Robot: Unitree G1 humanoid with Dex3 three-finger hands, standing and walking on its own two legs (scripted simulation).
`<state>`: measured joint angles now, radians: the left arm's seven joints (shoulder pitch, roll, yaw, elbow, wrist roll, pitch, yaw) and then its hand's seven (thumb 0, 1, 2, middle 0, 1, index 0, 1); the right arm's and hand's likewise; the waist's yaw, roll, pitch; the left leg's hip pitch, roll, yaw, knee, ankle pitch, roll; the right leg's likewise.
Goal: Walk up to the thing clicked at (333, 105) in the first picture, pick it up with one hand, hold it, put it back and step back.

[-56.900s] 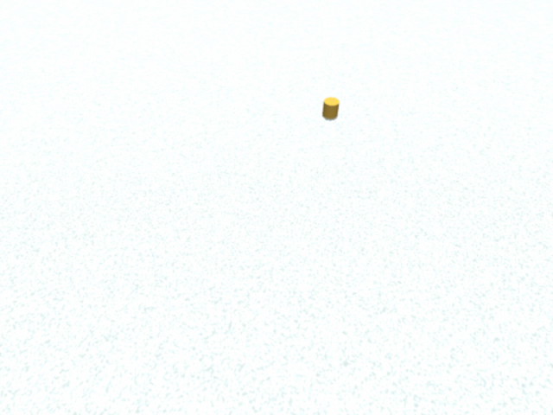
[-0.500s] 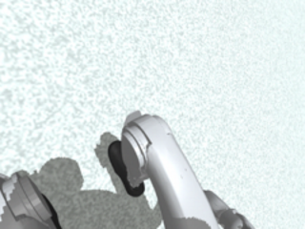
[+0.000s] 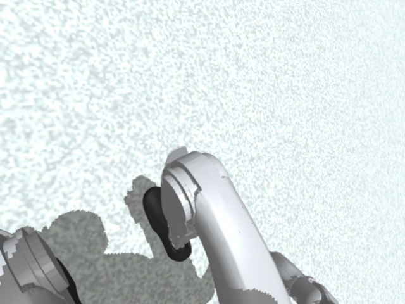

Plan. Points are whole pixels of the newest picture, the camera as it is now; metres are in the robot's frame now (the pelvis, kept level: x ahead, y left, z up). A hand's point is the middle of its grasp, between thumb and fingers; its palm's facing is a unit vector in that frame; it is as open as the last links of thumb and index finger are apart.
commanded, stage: rest palm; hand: left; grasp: from above
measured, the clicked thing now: out of the picture +0.53 +0.40 -0.27
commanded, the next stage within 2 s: none
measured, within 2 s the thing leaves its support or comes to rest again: neither
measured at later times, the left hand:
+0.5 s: hand out of the picture +0.49 +0.38 -0.23, palm faces -0.43 -0.16 -0.89, open 13.4 cm
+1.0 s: hand out of the picture +0.49 +0.38 -0.23, palm faces -0.43 -0.16 -0.89, open 13.2 cm
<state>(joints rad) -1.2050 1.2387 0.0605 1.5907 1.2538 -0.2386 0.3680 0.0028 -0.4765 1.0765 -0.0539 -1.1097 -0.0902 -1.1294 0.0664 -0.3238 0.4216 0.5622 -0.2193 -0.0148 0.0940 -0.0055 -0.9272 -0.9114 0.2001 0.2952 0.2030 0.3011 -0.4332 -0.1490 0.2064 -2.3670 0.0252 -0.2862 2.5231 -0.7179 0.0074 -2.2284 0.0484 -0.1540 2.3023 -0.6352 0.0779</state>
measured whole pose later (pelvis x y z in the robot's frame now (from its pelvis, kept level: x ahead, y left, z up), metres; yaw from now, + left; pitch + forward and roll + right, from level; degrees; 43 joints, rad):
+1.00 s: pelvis +0.00 +0.00 +0.00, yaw +0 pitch +30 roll -17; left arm -1.20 1.24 0.06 1.58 1.25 -0.24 0.36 0.00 -0.44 1.07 -0.06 -1.14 -0.11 -1.14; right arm 0.07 -0.33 0.42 0.56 -0.23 -0.01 0.09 -0.01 -0.92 -0.91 0.20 0.30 0.20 0.30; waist -0.43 -0.15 0.21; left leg -2.37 0.02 -0.29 2.52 -0.72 0.00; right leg -2.23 0.04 -0.16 2.30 -0.63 0.08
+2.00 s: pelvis +0.00 +0.00 +0.00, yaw +0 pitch +29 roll -17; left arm -1.19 1.25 0.08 1.57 1.23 -0.24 0.35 0.00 -0.42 1.05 -0.07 -1.16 -0.12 -1.15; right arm 0.06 -0.34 0.43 0.55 -0.23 -0.01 0.09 -0.01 -0.92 -0.91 0.20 0.30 0.20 0.30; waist -0.43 -0.15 0.23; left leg -2.37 0.02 -0.29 2.53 -0.71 0.00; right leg -2.23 0.04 -0.16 2.31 -0.62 0.08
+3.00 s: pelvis +0.00 +0.00 +0.03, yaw +4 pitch +34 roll -15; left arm -1.18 1.10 0.07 1.16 1.17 -0.15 -0.03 0.00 -0.54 1.01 -0.08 -1.05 -0.08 -1.05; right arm 0.17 -0.35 0.24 0.50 -0.14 0.10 0.09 -0.01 -0.92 -0.90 0.20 0.29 0.20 0.30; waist -0.33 -0.03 0.09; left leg -2.34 0.01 -0.21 2.40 -0.68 0.02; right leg -2.21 0.00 -0.11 2.23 -0.64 0.05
